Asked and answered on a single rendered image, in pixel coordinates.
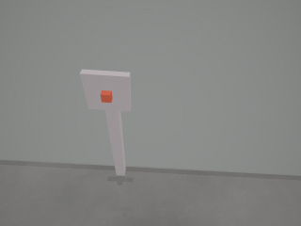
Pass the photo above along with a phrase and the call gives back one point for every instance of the panel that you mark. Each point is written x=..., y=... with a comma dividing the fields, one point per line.
x=94, y=81

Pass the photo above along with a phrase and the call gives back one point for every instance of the button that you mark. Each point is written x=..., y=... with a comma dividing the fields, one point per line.
x=106, y=96

